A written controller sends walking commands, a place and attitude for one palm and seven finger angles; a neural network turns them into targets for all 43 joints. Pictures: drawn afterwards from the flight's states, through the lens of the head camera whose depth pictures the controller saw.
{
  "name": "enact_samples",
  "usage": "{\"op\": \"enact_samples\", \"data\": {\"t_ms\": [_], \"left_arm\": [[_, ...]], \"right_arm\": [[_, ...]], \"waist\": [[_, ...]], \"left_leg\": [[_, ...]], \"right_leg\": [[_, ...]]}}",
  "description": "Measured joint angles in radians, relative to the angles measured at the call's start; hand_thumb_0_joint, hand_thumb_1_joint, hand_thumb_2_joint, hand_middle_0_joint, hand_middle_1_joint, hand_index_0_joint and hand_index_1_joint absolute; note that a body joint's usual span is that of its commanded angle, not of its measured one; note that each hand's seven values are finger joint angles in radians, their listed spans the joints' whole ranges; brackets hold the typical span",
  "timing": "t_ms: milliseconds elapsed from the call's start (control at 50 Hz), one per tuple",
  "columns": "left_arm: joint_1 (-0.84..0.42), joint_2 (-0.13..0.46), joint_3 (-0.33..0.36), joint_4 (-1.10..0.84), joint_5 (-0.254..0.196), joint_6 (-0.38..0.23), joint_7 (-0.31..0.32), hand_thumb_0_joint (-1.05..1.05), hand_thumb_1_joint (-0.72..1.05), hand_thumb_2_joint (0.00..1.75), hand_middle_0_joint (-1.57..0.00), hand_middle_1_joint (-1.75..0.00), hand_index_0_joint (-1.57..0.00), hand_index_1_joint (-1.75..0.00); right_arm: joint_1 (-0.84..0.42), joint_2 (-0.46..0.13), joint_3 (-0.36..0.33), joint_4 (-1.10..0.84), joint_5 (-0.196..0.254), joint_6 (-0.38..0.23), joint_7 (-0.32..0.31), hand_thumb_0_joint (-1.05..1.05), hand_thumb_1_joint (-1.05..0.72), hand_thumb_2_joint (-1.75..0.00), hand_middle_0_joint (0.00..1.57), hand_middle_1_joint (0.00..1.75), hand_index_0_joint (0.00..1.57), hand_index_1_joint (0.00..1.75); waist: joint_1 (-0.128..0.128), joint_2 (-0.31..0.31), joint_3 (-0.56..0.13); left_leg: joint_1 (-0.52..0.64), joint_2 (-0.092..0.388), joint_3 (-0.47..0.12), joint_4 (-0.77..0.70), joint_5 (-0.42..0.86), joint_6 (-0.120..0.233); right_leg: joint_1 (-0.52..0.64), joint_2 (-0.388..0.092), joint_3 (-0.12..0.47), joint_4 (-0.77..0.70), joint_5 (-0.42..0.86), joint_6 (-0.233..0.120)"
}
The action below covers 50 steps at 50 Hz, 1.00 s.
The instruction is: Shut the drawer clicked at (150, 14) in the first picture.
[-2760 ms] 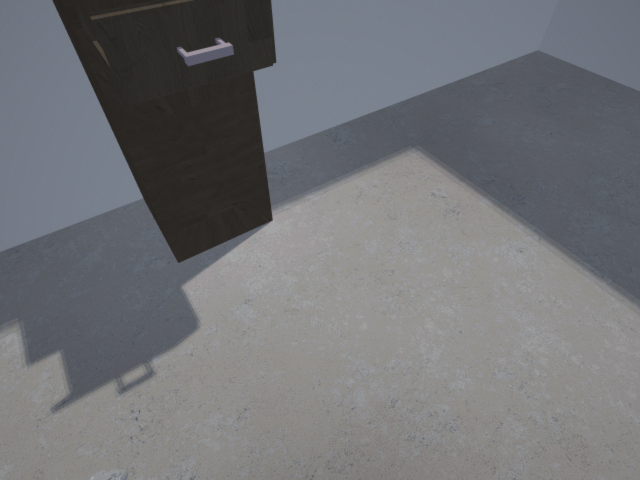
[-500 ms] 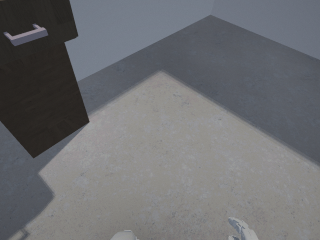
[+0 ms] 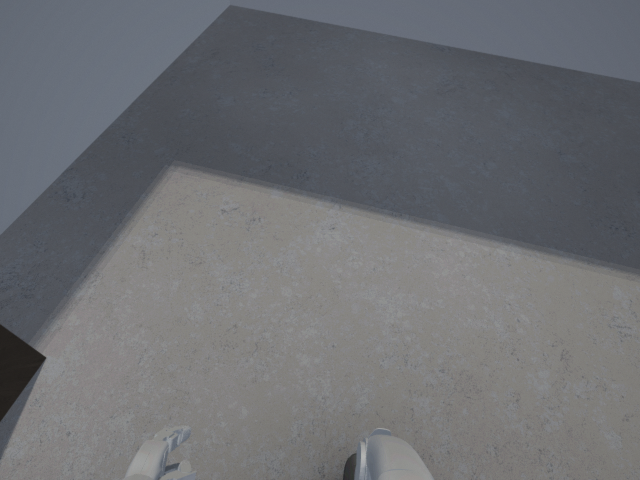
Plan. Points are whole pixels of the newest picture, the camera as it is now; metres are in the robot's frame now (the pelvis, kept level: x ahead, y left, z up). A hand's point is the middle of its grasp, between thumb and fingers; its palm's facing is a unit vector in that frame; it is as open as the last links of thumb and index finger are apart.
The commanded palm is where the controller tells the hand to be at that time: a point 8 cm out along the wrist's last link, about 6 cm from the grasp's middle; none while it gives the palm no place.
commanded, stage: walk to a spot facing it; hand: left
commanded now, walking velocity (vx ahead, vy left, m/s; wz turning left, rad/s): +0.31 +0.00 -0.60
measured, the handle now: out of the picture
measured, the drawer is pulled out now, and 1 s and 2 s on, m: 0.21 0.21 0.21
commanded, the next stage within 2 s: none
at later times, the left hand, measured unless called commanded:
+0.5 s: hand (171, 379) +0.29 +0.23 -0.18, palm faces -0.17 -0.95 -0.25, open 7.3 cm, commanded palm none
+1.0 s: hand (278, 248) +0.54 +0.07 -0.16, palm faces -0.58 -0.76 -0.27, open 7.4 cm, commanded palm none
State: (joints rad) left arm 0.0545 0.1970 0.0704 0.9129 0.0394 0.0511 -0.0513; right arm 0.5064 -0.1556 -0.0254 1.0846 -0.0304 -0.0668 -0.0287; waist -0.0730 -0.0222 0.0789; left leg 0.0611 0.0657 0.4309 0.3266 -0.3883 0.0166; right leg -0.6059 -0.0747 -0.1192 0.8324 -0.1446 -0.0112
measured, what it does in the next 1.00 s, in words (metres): walks ahead, turning right: right foot, then left foot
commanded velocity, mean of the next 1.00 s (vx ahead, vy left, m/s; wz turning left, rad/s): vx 0.11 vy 0.00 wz -0.59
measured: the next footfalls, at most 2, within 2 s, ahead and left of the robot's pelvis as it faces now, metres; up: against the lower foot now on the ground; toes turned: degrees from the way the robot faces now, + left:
right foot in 0.12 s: +0.18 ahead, -0.10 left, +0.00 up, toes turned -12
left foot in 0.50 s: +0.39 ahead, +0.12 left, +0.00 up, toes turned -11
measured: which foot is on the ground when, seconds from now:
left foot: down 0.00-0.10, up 0.12-0.48, down 0.50-0.94, up 0.96-1.00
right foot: up 0.00-0.10, down 0.12-0.52, up 0.54-0.94, down 0.96-1.00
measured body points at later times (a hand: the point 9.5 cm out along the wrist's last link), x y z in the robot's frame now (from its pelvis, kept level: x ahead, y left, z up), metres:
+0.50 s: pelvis +0.23 +0.02 -0.01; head +0.25 +0.02 +0.44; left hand +0.30 +0.28 -0.16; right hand +0.32 -0.26 -0.12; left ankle +0.35 +0.13 -0.74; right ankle +0.15 -0.09 -0.74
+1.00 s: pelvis +0.32 -0.01 -0.02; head +0.34 -0.06 +0.43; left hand +0.57 +0.11 -0.14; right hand +0.15 -0.23 -0.18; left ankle +0.35 +0.13 -0.71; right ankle +0.29 -0.11 -0.74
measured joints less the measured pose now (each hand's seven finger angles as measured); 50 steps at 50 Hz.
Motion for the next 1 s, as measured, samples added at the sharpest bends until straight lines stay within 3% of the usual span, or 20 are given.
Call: {"op": "enact_samples", "data": {"t_ms": [80,120,140,180,220,280,340,460,500,520,560,620,680,820,900,940,960,1000], "left_arm": [[-0.029,-0.030,-0.018,-0.014,-0.002,-0.024,-0.001,0.00,0.91,0.90,-0.19,-0.30,-0.19,-0.30],[-0.016,-0.028,-0.028,-0.021,-0.001,-0.052,-0.003,0.00,0.91,0.90,-0.19,-0.30,-0.19,-0.30],[-0.006,-0.027,-0.028,-0.023,-0.006,-0.070,0.002,0.00,0.90,0.90,-0.19,-0.30,-0.20,-0.30],[0.025,-0.026,-0.028,-0.018,-0.021,-0.085,0.016,0.00,0.90,0.90,-0.20,-0.30,-0.20,-0.30],[0.072,-0.021,-0.027,0.001,-0.027,-0.085,0.029,0.00,0.90,0.90,-0.20,-0.30,-0.20,-0.30],[0.139,-0.003,-0.002,0.034,-0.026,-0.089,0.052,-0.01,0.93,0.90,-0.20,-0.30,-0.20,-0.30],[0.185,0.019,0.007,0.060,-0.015,-0.082,0.050,-0.01,0.93,0.90,-0.20,-0.30,-0.20,-0.30],[0.248,0.047,0.013,0.059,-0.011,-0.070,0.039,0.00,0.92,0.90,-0.20,-0.30,-0.20,-0.30],[0.272,0.052,0.016,0.053,-0.016,-0.062,0.039,0.00,0.91,0.90,-0.20,-0.30,-0.20,-0.30],[0.280,0.056,0.019,0.053,-0.020,-0.056,0.040,0.00,0.91,0.90,-0.20,-0.30,-0.20,-0.30],[0.279,0.065,0.023,0.062,-0.024,-0.043,0.042,0.00,0.91,0.90,-0.20,-0.30,-0.20,-0.30],[0.265,0.067,0.026,0.068,-0.017,-0.025,0.034,0.01,0.91,0.90,-0.19,-0.30,-0.19,-0.30],[0.231,0.061,0.027,0.043,-0.016,-0.011,0.022,0.01,0.91,0.90,-0.19,-0.30,-0.19,-0.30],[0.146,0.024,0.026,-0.015,-0.015,0.015,0.016,0.00,0.91,0.90,-0.19,-0.30,-0.19,-0.30],[0.102,0.014,0.020,-0.033,-0.012,0.011,0.018,0.00,0.91,0.90,-0.19,-0.30,-0.19,-0.30],[0.089,0.016,0.013,-0.045,-0.010,-0.004,0.018,0.00,0.91,0.90,-0.19,-0.30,-0.19,-0.30],[0.082,0.020,0.009,-0.051,-0.008,-0.020,0.022,0.00,0.91,0.90,-0.19,-0.30,-0.19,-0.30],[0.060,0.013,-0.002,-0.051,-0.017,-0.040,0.034,0.00,0.90,0.90,-0.19,-0.30,-0.20,-0.30]], "right_arm": [[0.034,0.025,0.005,0.014,0.000,0.015,0.007,0.01,-0.91,-0.90,0.20,0.30,0.20,0.30],[0.059,0.043,0.007,0.015,0.009,0.027,0.018,0.01,-0.90,-0.90,0.20,0.30,0.20,0.30],[0.054,0.048,0.008,0.014,0.017,0.037,0.022,0.01,-0.90,-0.90,0.20,0.30,0.20,0.30],[-0.004,0.044,0.003,0.003,0.022,0.053,0.020,0.01,-0.90,-0.90,0.20,0.30,0.20,0.30],[-0.078,0.035,-0.005,-0.028,0.017,0.058,0.017,0.01,-0.90,-0.90,0.20,0.30,0.20,0.30],[-0.192,0.020,-0.015,-0.096,0.008,0.053,0.016,0.01,-0.90,-0.90,0.20,0.30,0.20,0.30],[-0.290,-0.006,-0.029,-0.155,0.003,0.047,0.013,0.01,-0.92,-0.90,0.20,0.30,0.20,0.30],[-0.410,-0.053,-0.027,-0.216,0.006,0.033,0.030,0.01,-0.92,-0.90,0.20,0.30,0.20,0.30],[-0.425,-0.063,-0.019,-0.226,0.008,0.023,0.028,0.01,-0.92,-0.90,0.20,0.30,0.20,0.30],[-0.432,-0.062,-0.014,-0.228,0.004,0.015,0.025,0.01,-0.92,-0.90,0.20,0.30,0.20,0.30],[-0.442,-0.053,0.003,-0.233,-0.001,0.010,0.025,0.00,-0.91,-0.90,0.20,0.30,0.20,0.30],[-0.417,-0.032,0.018,-0.235,-0.002,0.010,0.023,0.00,-0.91,-0.90,0.20,0.30,0.20,0.30],[-0.373,-0.015,0.022,-0.214,0.001,0.018,0.017,0.00,-0.91,-0.90,0.20,0.30,0.20,0.30],[-0.280,-0.029,-0.012,-0.148,0.003,0.052,0.012,0.00,-0.92,-0.90,0.20,0.30,0.21,0.30],[-0.243,-0.058,-0.036,-0.124,-0.001,0.068,0.016,0.00,-0.91,-0.90,0.20,0.30,0.20,0.30],[-0.215,-0.074,-0.045,-0.121,0.001,0.075,0.019,0.00,-0.91,-0.90,0.20,0.30,0.20,0.30],[-0.203,-0.081,-0.047,-0.120,0.005,0.082,0.021,0.00,-0.91,-0.90,0.20,0.30,0.20,0.30],[-0.209,-0.100,-0.049,-0.112,0.011,0.105,0.015,0.01,-0.91,-0.90,0.20,0.30,0.20,0.30]], "waist": [[-0.014,0.020,0.026],[-0.006,0.001,0.020],[0.008,-0.005,0.017],[0.021,0.003,0.031],[0.022,0.011,0.031],[0.028,0.023,0.007],[0.044,0.036,-0.019],[0.119,0.029,-0.037],[0.139,0.022,-0.044],[0.144,0.013,-0.044],[0.154,-0.007,-0.036],[0.140,-0.009,-0.035],[0.128,-0.009,-0.030],[0.086,0.008,-0.013],[0.052,0.029,0.006],[0.040,0.041,0.009],[0.039,0.046,0.008],[0.033,0.073,0.028]], "left_leg": [[0.026,0.050,0.041,0.094,-0.088,-0.039],[-0.031,0.096,0.030,0.322,-0.122,-0.052],[-0.108,0.111,-0.031,0.523,-0.137,-0.062],[-0.273,0.099,-0.202,0.868,-0.125,-0.065],[-0.408,0.092,-0.308,1.010,-0.052,-0.068],[-0.557,0.112,-0.379,0.942,0.006,-0.079],[-0.633,0.122,-0.399,0.762,0.062,-0.092],[-0.573,0.064,-0.391,0.408,0.115,-0.089],[-0.492,0.036,-0.367,0.271,0.150,-0.084],[-0.473,0.029,-0.353,0.252,0.209,-0.064],[-0.457,0.037,-0.313,0.307,0.175,-0.028],[-0.393,0.059,-0.271,0.290,0.124,-0.015],[-0.329,0.069,-0.235,0.224,0.133,-0.020],[-0.250,0.086,-0.136,0.170,0.111,-0.025],[-0.239,0.113,-0.080,0.220,0.059,-0.050],[-0.252,0.139,-0.063,0.294,0.012,-0.070],[-0.285,0.151,-0.081,0.379,-0.017,-0.077],[-0.384,0.136,-0.213,0.607,-0.126,-0.089]], "right_leg": [[0.087,0.069,-0.057,-0.140,-0.091,-0.058],[0.178,0.088,-0.071,-0.238,-0.049,-0.096],[0.175,0.092,-0.061,-0.214,-0.036,-0.102],[0.189,0.115,-0.036,-0.166,-0.098,-0.103],[0.238,0.137,-0.009,-0.198,-0.126,-0.094],[0.298,0.153,0.037,-0.277,-0.109,-0.076],[0.332,0.148,0.081,-0.315,-0.115,-0.064],[0.384,0.124,0.165,-0.296,-0.187,-0.015],[0.394,0.119,0.194,-0.254,-0.234,0.005],[0.379,0.116,0.206,-0.195,-0.259,0.005],[0.300,0.110,0.193,0.047,-0.369,0.008],[0.184,0.086,0.120,0.325,-0.372,0.025],[0.112,0.047,0.070,0.375,-0.297,0.043],[0.090,-0.004,0.034,0.145,-0.214,0.063],[0.159,0.006,0.018,-0.040,-0.205,0.048],[0.228,0.022,0.005,-0.173,-0.135,0.027],[0.236,0.029,0.012,-0.198,-0.076,0.000],[0.220,0.052,0.015,-0.145,-0.129,-0.033]]}}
